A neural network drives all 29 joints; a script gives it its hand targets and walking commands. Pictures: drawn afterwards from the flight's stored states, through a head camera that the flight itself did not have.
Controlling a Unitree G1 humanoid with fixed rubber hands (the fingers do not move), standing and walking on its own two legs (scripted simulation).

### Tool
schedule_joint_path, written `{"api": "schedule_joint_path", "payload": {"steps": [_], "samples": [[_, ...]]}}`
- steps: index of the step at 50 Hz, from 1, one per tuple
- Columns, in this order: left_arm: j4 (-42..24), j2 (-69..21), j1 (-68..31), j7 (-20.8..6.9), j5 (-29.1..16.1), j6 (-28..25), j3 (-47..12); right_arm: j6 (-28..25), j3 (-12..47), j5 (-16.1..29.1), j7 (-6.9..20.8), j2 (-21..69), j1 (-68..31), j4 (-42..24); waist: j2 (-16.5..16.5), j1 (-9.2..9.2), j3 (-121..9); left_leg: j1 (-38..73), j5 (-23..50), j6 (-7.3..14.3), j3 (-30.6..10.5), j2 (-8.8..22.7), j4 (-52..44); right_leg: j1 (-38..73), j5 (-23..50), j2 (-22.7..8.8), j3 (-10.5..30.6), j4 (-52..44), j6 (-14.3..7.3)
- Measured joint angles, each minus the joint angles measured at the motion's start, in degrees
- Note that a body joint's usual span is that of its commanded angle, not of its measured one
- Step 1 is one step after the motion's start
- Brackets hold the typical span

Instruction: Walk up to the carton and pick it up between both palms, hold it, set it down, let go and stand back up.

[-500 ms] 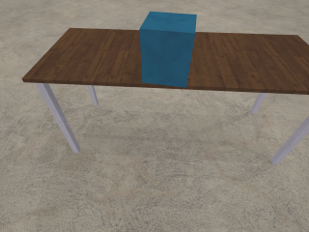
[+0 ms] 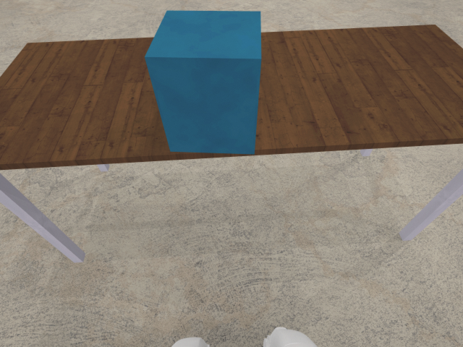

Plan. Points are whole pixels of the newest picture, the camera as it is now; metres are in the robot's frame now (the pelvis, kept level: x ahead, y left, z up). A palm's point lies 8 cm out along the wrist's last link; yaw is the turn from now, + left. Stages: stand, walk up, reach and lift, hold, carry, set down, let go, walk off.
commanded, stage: walk up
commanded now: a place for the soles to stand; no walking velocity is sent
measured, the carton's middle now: (212, 85) +0.65 +0.05 +0.08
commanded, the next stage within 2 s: none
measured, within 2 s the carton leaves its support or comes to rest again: neither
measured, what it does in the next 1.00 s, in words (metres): walks ahead: left foot, then right foot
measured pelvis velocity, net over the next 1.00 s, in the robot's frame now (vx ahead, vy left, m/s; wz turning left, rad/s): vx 0.27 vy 0.09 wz -0.01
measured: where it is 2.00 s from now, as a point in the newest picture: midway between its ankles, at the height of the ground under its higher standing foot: outside the picture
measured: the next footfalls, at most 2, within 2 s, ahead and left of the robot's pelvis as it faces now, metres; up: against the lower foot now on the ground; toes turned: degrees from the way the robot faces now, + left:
left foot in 0.30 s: +0.28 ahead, +0.18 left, +0.00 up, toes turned -6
right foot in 0.70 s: +0.40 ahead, -0.03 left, +0.00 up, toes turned -5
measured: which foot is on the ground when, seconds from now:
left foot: up 0.00-0.28, down 0.30-1.00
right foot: down 0.00-0.32, up 0.34-0.68, down 0.70-1.00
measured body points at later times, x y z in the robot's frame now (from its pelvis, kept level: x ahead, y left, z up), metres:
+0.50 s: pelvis +0.19 +0.10 +0.02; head +0.20 +0.12 +0.47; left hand +0.23 +0.36 -0.12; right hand +0.21 -0.15 -0.10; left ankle +0.23 +0.22 -0.71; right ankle +0.18 -0.02 -0.63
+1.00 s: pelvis +0.27 +0.09 +0.01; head +0.29 +0.09 +0.46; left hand +0.40 +0.33 -0.12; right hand +0.34 -0.16 -0.12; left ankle +0.25 +0.21 -0.71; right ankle +0.36 -0.02 -0.71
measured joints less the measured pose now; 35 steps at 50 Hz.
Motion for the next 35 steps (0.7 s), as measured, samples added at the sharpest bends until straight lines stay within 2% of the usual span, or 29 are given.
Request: {"api": "schedule_joint_path", "payload": {"steps": [3, 7, 10, 13, 15, 17, 19, 20, 22, 25, 30, 35], "samples": [[1.3, 0.9, 3.2, -0.4, 0.8, -0.9, 0.4, -0.6, -0.9, -0.4, 0.4, -1.5, -3.7, -3.7, -0.1, 0.94, -0.8, -7.6, 1.1, -0.9, -1.5, 1.0, -2.5, 4.7, -0.3, -0.9, -0.1, -4.5, 0.9], [3.6, 1.6, 7.4, -0.9, 1.2, -1.8, 0.6, -0.7, -1.5, -0.7, 1.3, -2.0, -7.2, -7.1, -0.2, 1.68, -2.9, -13.1, 6.8, -2.1, -2.6, 3.4, -11.9, 9.0, -1.2, -2.2, 0.2, -8.2, 2.1], [4.5, 2.0, 9.3, -1.5, 1.4, -1.9, 0.4, -0.8, -1.2, -0.6, 2.1, -1.2, -8.6, -8.1, -0.2, 1.95, -4.1, -13.2, 12.8, -2.3, -2.4, 5.3, -22.5, 11.0, -2.9, -3.2, 0.3, -8.9, 3.5], [4.6, 2.6, 10.1, -2.3, 1.8, -1.4, 0.3, -1.1, -0.7, -0.6, 2.5, 0.2, -8.5, -8.1, -0.5, 2.4, -5.3, -9.9, 15.9, -1.8, -1.5, 5.6, -31.6, 12.2, -6.4, -4.4, 0.4, -6.9, 4.9], [4.4, 3.0, 10.5, -2.8, 2.1, -0.8, 0.1, -1.5, -0.6, -0.7, 2.2, 0.7, -7.5, -8.0, -0.7, 2.5, -6.3, -6.0, 16.1, -1.7, -0.2, 4.8, -36.4, 12.5, -9.9, -5.5, 0.6, -3.9, 5.5], [4.4, 3.9, 10.1, -3.2, 2.4, 0.1, -0.1, -2.1, -0.8, -0.8, 1.6, 2.1, -7.1, -7.7, -3.7, 2.21, -5.9, -5.3, 14.4, -1.9, 2.0, 2.4, -33.6, 11.5, -14.1, -7.8, 3.6, 1.9, 3.5], [3.7, 3.8, 9.7, -3.5, 2.1, 1.3, -0.5, -2.3, -0.6, 0.3, 0.6, 2.8, -6.0, -8.0, -4.4, 1.29, -5.9, -5.0, 10.9, -1.2, 3.1, 2.0, -30.9, 7.1, -17.7, -5.8, 6.2, 13.5, 2.6], [3.2, 3.7, 9.3, -3.5, 2.1, 1.7, -0.8, -2.2, -0.5, 1.1, 0.2, 2.9, -5.2, -8.0, -4.1, 0.66, -5.9, -3.9, 8.0, -0.1, 2.3, 2.0, -32.5, 4.6, -18.0, -4.3, 6.2, 19.0, 2.5], [2.2, 4.0, 7.7, -3.5, 1.8, 1.8, -1.0, -2.2, -0.3, 1.6, -0.5, 3.2, -3.5, -7.5, -4.5, -0.53, -5.2, -1.5, 9.8, -0.3, 2.6, 2.0, -34.9, 0.1, -16.0, -2.6, 5.5, 26.1, 2.4], [0.4, 4.4, 5.2, -3.6, 1.4, 1.3, -0.8, -2.5, -0.3, 0.9, -0.9, 2.7, -0.2, -6.3, -4.8, -2.24, -4.8, 2.8, 12.3, -0.9, 3.4, 1.8, -40.2, -5.0, -12.5, -2.3, 3.8, 25.4, 2.9], [-1.6, 4.3, 0.3, -3.6, 1.6, 1.4, -0.4, -3.1, -0.3, 0.6, -1.4, 2.0, 3.5, -3.4, -4.3, -3.46, -4.1, 8.1, 12.3, -1.4, 3.8, 1.9, -46.1, -8.5, -2.4, -3.3, 3.6, 13.1, 3.9], [-1.1, 2.1, -3.4, -3.0, 1.2, 1.5, -1.0, -2.0, 0.7, 0.8, -1.0, 1.9, 2.6, -3.8, -3.7, -3.36, -2.3, 8.7, 6.6, -2.7, 4.3, 2.2, -40.1, -2.5, 11.5, -3.1, 3.2, -3.9, 2.5]]}}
